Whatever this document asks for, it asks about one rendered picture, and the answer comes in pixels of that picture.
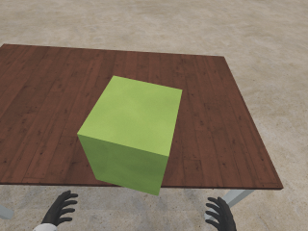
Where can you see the robot right hand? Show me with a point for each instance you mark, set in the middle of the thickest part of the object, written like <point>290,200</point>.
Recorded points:
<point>224,217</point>

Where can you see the table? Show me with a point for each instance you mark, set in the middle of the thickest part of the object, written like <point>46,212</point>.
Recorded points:
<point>47,93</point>

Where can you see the robot left hand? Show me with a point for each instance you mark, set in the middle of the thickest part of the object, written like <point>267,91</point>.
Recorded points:
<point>56,210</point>

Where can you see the carton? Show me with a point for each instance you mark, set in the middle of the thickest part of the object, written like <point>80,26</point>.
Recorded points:
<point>128,134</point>

